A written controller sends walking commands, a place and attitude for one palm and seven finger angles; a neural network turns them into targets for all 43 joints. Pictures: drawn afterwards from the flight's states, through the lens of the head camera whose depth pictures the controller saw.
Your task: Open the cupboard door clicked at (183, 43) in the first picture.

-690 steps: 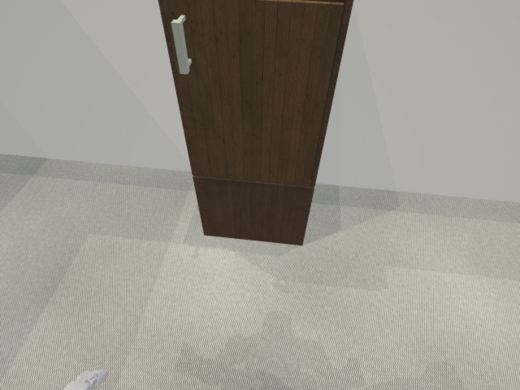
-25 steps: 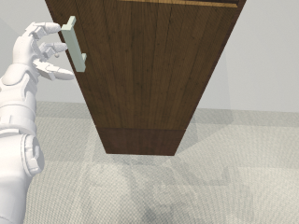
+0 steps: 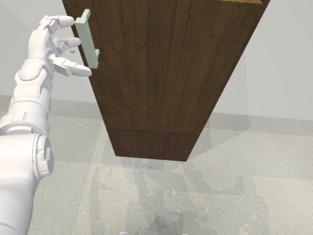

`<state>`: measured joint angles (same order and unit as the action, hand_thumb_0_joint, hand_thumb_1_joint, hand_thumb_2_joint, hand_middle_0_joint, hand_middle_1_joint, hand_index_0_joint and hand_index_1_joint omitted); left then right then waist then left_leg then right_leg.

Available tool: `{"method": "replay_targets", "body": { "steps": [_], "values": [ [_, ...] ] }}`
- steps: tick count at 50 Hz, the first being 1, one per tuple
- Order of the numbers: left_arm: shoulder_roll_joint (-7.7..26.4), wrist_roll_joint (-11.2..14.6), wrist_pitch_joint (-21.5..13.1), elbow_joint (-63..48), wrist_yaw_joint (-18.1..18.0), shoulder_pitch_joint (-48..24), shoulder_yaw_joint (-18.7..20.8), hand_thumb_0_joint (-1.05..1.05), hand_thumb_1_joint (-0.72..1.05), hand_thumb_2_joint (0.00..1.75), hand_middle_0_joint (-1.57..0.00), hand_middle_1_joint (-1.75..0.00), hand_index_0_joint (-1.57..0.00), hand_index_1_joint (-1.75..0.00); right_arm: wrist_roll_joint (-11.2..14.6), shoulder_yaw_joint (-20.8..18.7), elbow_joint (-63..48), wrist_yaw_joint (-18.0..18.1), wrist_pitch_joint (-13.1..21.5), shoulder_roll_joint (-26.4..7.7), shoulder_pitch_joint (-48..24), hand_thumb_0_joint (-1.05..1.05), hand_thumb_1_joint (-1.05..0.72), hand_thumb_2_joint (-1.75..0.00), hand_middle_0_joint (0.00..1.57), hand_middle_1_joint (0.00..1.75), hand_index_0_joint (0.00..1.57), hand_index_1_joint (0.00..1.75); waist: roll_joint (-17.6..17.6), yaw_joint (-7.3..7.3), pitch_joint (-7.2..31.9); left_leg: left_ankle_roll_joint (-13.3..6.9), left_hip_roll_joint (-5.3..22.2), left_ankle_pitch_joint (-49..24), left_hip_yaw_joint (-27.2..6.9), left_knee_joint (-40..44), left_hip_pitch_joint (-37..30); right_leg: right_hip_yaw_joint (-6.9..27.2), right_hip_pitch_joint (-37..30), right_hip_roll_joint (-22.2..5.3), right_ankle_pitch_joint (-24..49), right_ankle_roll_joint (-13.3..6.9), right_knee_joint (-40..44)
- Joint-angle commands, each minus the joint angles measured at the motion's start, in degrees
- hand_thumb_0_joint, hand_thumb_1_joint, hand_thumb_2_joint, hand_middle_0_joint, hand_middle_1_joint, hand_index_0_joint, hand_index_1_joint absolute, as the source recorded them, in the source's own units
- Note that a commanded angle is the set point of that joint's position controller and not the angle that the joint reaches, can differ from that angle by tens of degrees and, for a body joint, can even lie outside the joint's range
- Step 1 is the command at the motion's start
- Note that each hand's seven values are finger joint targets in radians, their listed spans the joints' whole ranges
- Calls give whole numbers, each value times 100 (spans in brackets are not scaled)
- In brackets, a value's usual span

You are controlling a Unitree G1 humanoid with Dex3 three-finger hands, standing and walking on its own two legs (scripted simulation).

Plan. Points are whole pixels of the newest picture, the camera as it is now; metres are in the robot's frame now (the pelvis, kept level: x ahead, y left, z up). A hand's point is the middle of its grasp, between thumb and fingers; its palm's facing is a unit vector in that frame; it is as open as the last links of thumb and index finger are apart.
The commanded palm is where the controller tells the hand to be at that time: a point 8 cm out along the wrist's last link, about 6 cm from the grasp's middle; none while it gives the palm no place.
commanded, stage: slide the fingers in behind the handle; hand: left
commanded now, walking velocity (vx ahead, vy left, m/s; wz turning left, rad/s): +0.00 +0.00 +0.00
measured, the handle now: (90, 40) +0.55 +0.16 +0.17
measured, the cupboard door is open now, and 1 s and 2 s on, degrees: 0 0 0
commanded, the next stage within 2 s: move the hooked fingers beside the handle in 0.22 s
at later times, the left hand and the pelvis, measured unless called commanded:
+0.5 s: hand (73, 51) +0.51 +0.19 +0.17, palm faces +0.01 -1.00 -0.02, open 14.9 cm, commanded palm +0.49 +0.19 +0.17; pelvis +0.00 +0.00 +0.00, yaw +0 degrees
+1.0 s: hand (72, 51) +0.51 +0.19 +0.17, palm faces -0.03 -1.00 +0.01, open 14.8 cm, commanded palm +0.49 +0.22 +0.17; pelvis +0.01 -0.01 +0.00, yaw -1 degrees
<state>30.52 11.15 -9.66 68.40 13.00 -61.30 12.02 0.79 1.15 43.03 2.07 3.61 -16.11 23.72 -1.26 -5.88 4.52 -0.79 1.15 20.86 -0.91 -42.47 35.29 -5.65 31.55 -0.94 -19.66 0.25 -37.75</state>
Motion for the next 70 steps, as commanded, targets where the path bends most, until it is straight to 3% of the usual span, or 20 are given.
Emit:
{"method": "replay_targets", "body": {
  "steps": [1,3,8,19,22,27,28,31,33,37,41,44,47,51,55,57,62,66,68,70],
  "values": [
    [-552,-73,-407,-1562,510,-3511,-607,0,-50,30,-30,-120,-30,-120,26,-315,-290,72,194,-986,661,0,-90,-90,20,30,20,30,-878,-709,2241,61,94,-2546,-488,295,-2784,183,515,311,1651,-159,301],
    [-515,-81,-377,-1391,497,-3423,-565,0,-50,30,-30,-120,-30,-120,40,-317,-269,73,199,-998,671,0,-90,-90,20,30,20,30,-747,-716,2058,59,96,-2417,-495,313,-2662,177,544,316,1600,-170,311],
    [-651,-81,-372,-1426,486,-3517,-667,0,-50,30,-30,-120,-30,-120,39,-305,-259,69,233,-973,652,0,-90,-90,20,30,20,30,-820,-745,2106,39,63,-2419,-447,289,-2665,195,526,306,1686,-163,302],
    [-517,-70,-406,-1583,508,-3501,-593,0,-50,30,-30,-120,-30,-120,49,-314,-269,59,231,-978,642,0,-90,-90,20,30,20,30,-812,-700,2278,51,67,-2669,-464,240,-2749,193,445,305,1842,-160,252],
    [-436,-47,-453,-1746,551,-3389,-512,0,-50,30,-30,-120,-30,-120,47,-323,-300,48,226,-965,627,0,-90,-90,20,30,20,30,-883,-605,2545,53,60,-3068,-460,186,-2913,210,301,309,2056,-160,218],
    [-324,-7,-483,-1826,608,-3203,-407,0,-50,30,-30,-120,-30,-120,70,-311,-349,59,198,-945,558,0,-90,-90,20,30,20,30,-823,-536,2507,31,44,-3102,-397,218,-2863,221,103,311,2198,-151,258],
    [-41,-4,-486,-1838,600,-3106,-156,0,-50,30,-30,-120,-30,-120,61,-315,-354,70,178,-973,576,0,-90,-90,20,30,20,30,-820,-465,2560,29,52,-3163,-388,210,-2841,232,16,312,2278,-163,249],
    [-41,11,-450,-1686,650,-3022,-212,0,-50,30,-30,-120,-30,-120,94,-281,-386,104,135,-960,521,0,-90,-90,20,30,20,30,-555,-539,2269,-17,29,-2979,-330,259,-2590,235,-58,313,2332,-136,299],
    [225,8,-413,-1575,658,-3018,-1,0,-50,30,-30,-120,-30,-120,100,-282,-401,131,115,-994,526,0,-90,-90,20,30,20,30,-371,-553,2096,-48,7,-2602,-280,321,-2347,260,-145,306,2282,-126,338],
    [551,-55,-472,-1723,703,-2907,208,0,-50,30,-30,-120,-30,-120,98,-276,-453,153,81,-978,518,0,-90,-90,20,30,20,30,-790,-413,2409,-25,3,-2934,-264,278,-2526,295,-256,281,2425,-146,295],
    [517,-28,-494,-1723,745,-2859,175,0,-50,30,-30,-120,-30,-120,99,-275,-495,170,50,-982,508,0,-90,-90,20,30,20,30,-645,-457,2363,-36,23,-2854,-263,304,-2506,281,-237,296,2361,-119,325],
    [661,-84,-425,-1485,737,-2881,206,0,-50,30,-30,-120,-30,-120,126,-258,-511,202,6,-1004,502,0,-90,-90,20,30,20,30,-570,-511,2029,-50,2,-2368,-237,378,-2186,300,-172,281,2130,-123,374],
    [1158,-160,-462,-1447,695,-2830,587,0,-50,30,-30,-120,-30,-120,110,-274,-500,225,-4,-1036,569,0,-90,-90,20,30,20,30,-626,-434,2265,-55,8,-2527,-236,346,-2229,331,-279,268,2227,-124,352],
    [1185,-148,-493,-1543,777,-2694,630,0,-50,30,-30,-120,-30,-120,101,-272,-549,213,-38,-1015,585,0,-90,-90,20,30,20,30,-742,-381,2531,-51,17,-2869,-205,295,-2376,334,-390,286,2465,-114,320],
    [1324,-101,-506,-1468,853,-2600,690,0,-50,30,-30,-120,-30,-120,118,-264,-633,237,-101,-1027,575,0,-90,-90,20,30,20,30,-539,-383,2289,-85,-1,-2644,-162,352,-2083,340,-553,287,2424,-120,363],
    [1357,-154,-510,-1459,875,-2598,682,0,-50,30,-30,-120,-30,-120,124,-260,-642,235,-124,-1032,553,0,-90,-90,20,30,20,30,-781,-374,2250,-51,18,-2586,-165,377,-2149,347,-400,288,2311,-115,375],
    [1688,-169,-500,-1273,861,-2603,895,0,-50,30,-30,-120,-30,-120,128,-265,-650,252,-157,-1079,627,0,-90,-90,20,30,20,30,-478,-416,2150,-76,27,-2301,-169,427,-1927,363,-462,292,2175,-94,416],
    [1884,-237,-526,-1207,890,-2532,1020,0,-50,30,-30,-120,-30,-120,123,-258,-698,258,-192,-1077,655,0,-90,-90,20,30,20,30,-688,-351,2205,-67,17,-2349,-155,410,-1917,372,-475,291,2171,-115,385],
    [1788,-259,-505,-1187,897,-2518,915,0,-50,30,-30,-120,-30,-120,121,-258,-707,259,-209,-1083,660,0,-90,-90,20,30,20,30,-811,-390,2128,-45,46,-2326,-169,410,-1991,352,-267,292,2040,-115,395],
    [1726,-232,-491,-1064,899,-2623,856,0,-50,30,-30,-120,-30,-120,113,-255,-681,275,-209,-1086,720,0,-90,-90,20,30,20,30,-574,-478,2015,-73,38,-2281,-176,395,-1889,336,-263,301,2004,-109,408]
  ]
}}
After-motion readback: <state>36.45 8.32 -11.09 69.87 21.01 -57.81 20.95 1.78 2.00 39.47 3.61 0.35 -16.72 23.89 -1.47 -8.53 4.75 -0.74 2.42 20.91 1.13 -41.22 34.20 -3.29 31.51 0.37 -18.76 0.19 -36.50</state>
